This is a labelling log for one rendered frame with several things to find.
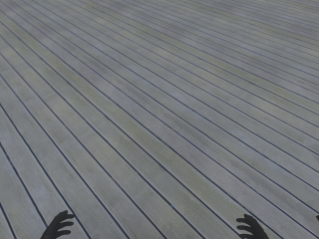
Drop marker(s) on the robot left hand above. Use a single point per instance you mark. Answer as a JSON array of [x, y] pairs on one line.
[[52, 231]]

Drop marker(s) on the robot right hand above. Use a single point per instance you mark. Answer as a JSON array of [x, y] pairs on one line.
[[254, 228]]

